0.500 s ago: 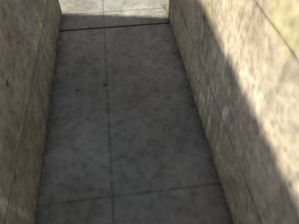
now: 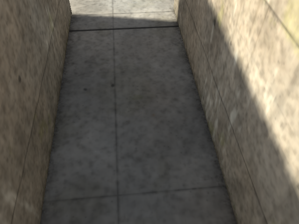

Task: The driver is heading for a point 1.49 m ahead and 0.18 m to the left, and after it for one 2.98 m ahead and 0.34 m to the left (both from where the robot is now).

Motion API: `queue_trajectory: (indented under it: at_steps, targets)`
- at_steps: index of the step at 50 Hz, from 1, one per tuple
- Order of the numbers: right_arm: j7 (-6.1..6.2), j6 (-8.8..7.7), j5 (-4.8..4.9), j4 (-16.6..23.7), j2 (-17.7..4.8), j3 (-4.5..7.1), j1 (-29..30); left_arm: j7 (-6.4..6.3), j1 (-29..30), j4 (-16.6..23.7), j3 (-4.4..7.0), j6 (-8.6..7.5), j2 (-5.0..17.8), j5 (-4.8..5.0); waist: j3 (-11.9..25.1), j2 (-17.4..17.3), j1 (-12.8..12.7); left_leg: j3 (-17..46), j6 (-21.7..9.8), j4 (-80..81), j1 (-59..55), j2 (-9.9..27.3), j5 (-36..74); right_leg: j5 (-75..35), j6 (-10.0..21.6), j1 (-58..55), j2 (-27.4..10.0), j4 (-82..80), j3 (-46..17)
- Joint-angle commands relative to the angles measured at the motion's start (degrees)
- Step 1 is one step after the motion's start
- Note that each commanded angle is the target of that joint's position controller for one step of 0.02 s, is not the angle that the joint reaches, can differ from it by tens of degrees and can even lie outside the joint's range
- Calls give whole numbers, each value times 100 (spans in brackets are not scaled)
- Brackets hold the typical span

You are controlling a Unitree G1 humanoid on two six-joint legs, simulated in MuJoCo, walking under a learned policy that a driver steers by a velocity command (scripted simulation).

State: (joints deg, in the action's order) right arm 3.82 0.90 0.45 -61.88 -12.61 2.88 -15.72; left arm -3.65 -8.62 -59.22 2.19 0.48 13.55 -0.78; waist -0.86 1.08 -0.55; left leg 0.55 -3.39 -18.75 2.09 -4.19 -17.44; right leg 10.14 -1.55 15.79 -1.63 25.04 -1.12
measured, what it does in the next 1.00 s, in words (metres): stands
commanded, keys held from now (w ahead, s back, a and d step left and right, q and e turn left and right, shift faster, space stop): no key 1.00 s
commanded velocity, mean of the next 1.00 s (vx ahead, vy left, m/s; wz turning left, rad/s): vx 0.00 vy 0.00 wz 0.00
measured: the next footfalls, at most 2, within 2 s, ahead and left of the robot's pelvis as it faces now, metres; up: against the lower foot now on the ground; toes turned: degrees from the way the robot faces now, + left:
right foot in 1.70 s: +0.26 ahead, -0.18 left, +0.00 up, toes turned -3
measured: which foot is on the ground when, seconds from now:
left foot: down 0.00-1.00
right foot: down 0.00-1.00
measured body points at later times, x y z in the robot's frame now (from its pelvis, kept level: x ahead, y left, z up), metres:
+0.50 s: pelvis +0.00 +0.00 +0.00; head +0.03 +0.01 +0.45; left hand +0.07 +0.27 -0.14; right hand +0.01 -0.26 -0.14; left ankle -0.08 +0.08 -0.74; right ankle +0.03 -0.14 -0.74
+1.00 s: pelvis +0.01 +0.00 +0.00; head +0.03 +0.01 +0.45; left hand +0.07 +0.27 -0.14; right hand +0.00 -0.26 -0.14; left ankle -0.08 +0.08 -0.74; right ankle +0.03 -0.14 -0.74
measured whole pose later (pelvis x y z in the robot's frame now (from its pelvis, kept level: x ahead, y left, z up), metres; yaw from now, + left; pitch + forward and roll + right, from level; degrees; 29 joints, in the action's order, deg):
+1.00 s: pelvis +0.01 +0.00 +0.00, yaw +0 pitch +1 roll +0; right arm 3.7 0.5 -0.1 -60.2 -12.5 2.0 -18.1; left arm -4.0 -12.0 -57.1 2.4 -0.3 14.1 -0.3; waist -0.7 1.0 0.0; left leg 0.9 -3.7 -18.3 1.8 -4.1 -17.7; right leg 10.1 -2.0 15.2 -1.5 24.1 -1.5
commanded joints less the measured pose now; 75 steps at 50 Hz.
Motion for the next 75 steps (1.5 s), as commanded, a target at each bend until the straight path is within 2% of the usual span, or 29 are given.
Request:
queue_trajectory:
  at_steps: [1,5,7,13,41,42,44,45,52,53,54,56,57,58,59,60,61,62,63,64,65,67,69,70,71,72,73,74,75]
  targets:
    - [21,-37,-46,139,-654,110,-380,-39,53,271,104,-66,619,22,64,-106,34,459,277,269,629,576,2058,-882,151,-534,-153,-94,-254]
    - [19,-49,-33,176,-668,114,-426,-43,-21,285,104,-81,616,20,67,-140,24,474,270,248,664,568,2096,-926,151,-558,-162,-70,-250]
    - [18,-61,-62,222,-561,50,-405,-48,-157,237,109,-105,608,8,74,-124,31,512,275,354,688,585,2033,-1025,78,-664,-168,-172,-298]
    - [10,-68,-47,216,-662,43,-475,-47,-187,263,138,-151,671,19,78,-119,57,508,320,373,594,575,2180,-1185,56,-758,-163,-234,-305]
    - [15,-49,-35,251,-679,47,-610,-48,-400,386,152,-148,706,28,41,-124,58,510,322,347,558,570,2307,-1242,38,-732,-168,-195,-299]
    - [12,-46,-68,236,-652,40,-634,-33,-402,394,144,-146,694,9,48,-129,76,487,269,309,542,582,2422,-1313,59,-730,-162,-146,-299]
    - [4,-48,-101,213,-632,31,-713,-23,-463,396,138,-129,678,39,98,-79,71,456,221,278,555,576,2333,-1257,68,-746,-141,-117,-285]
    - [3,-55,-65,231,-644,33,-694,-39,-459,398,139,-123,670,62,60,-84,54,487,258,319,628,565,2133,-1129,44,-750,-145,-156,-288]
    - [6,-81,-57,265,-649,34,-726,-56,-518,417,137,-135,687,47,-10,-130,54,500,302,312,674,571,2197,-1157,25,-696,-150,-130,-308]
    - [2,-78,-88,248,-625,28,-757,-41,-527,427,129,-131,679,28,1,-134,70,474,253,268,646,581,2351,-1252,50,-689,-144,-79,-307]
    - [6,-79,-58,262,-646,35,-763,-48,-551,423,137,-131,681,51,29,-140,52,493,289,287,645,570,2287,-1197,34,-703,-149,-112,-300]
    - [2,-74,-85,249,-618,29,-791,-34,-565,441,129,-121,671,35,35,-141,65,468,234,242,631,580,2411,-1264,59,-694,-139,-54,-299]
    - [7,-76,-50,270,-640,35,-778,-47,-577,440,135,-120,677,57,31,-137,50,494,280,276,655,571,2287,-1175,37,-700,-146,-94,-298]
    - [-3,-76,-83,298,-588,22,-806,-5,-572,452,133,-104,624,63,103,-57,60,521,277,335,630,608,2115,-1011,1,-765,-152,-106,-300]
    - [-10,-70,-114,296,-554,14,-782,21,-550,469,123,-87,596,39,26,-76,57,498,222,310,654,611,2168,-1050,16,-727,-146,-77,-311]
    - [2,-68,-77,277,-612,29,-769,-15,-572,468,131,-96,653,29,-89,-172,45,473,224,270,713,569,2281,-1188,43,-650,-137,-63,-320]
    - [-6,-70,-111,300,-572,21,-854,19,-601,472,133,-87,627,37,48,-103,69,498,218,295,655,614,2251,-1107,28,-751,-150,-48,-306]
    - [-3,-76,-79,313,-586,24,-831,19,-605,473,139,-87,618,59,6,-107,38,521,263,340,684,602,2101,-1000,-4,-731,-153,-102,-314]
    - [-4,-72,-101,317,-561,20,-832,30,-593,484,133,-82,617,38,-45,-108,58,501,229,317,688,612,2183,-1055,10,-705,-148,-65,-323]
    - [9,-75,-66,293,-621,35,-822,-13,-607,482,139,-97,667,30,-143,-190,47,474,238,268,729,573,2332,-1219,38,-631,-140,-51,-330]
    - [7,-82,-75,327,-598,33,-898,6,-646,478,147,-96,640,57,17,-111,57,523,286,329,665,608,2188,-1061,-4,-740,-159,-81,-318]
    - [25,-81,-56,285,-502,12,-957,0,-674,425,129,-71,523,60,-64,-192,53,601,182,577,804,589,672,-75,-45,-701,-17,-60,-204]
    - [66,-94,49,333,-762,105,-904,-107,-441,496,153,-97,578,115,-532,-543,132,968,-211,847,1216,734,-1740,1071,-3,-149,315,658,212]
    - [63,-129,98,417,-928,155,-856,-119,-289,578,164,-147,589,158,-788,-767,183,1446,-517,1082,1218,1117,-2636,1450,22,415,379,1186,421]
    - [49,-194,142,501,-1051,200,-818,-111,-80,698,153,-232,572,185,-1020,-979,263,1972,-810,1281,1146,1601,-2877,1492,56,980,147,1742,367]
    - [-3,-285,194,494,-1069,273,-964,-111,218,821,138,-288,525,255,-1198,-1041,423,2372,-1084,1263,632,1886,-2333,1763,138,1796,-58,2301,240]
    - [-41,-374,237,458,-1070,311,-1164,-95,317,926,152,-355,588,267,-1253,-918,483,2614,-1296,1094,-109,2155,-1203,2050,176,2772,-225,3000,105]
    - [-79,-456,291,370,-1026,342,-1454,-62,312,952,184,-433,619,269,-1141,-770,505,2607,-1379,785,-944,2291,137,2219,208,3657,-314,3715,75]
    - [-117,-515,288,269,-966,363,-1751,-29,224,943,183,-517,617,283,-973,-719,552,2428,-1338,536,-1587,2278,1111,2251,211,4246,-412,4194,40]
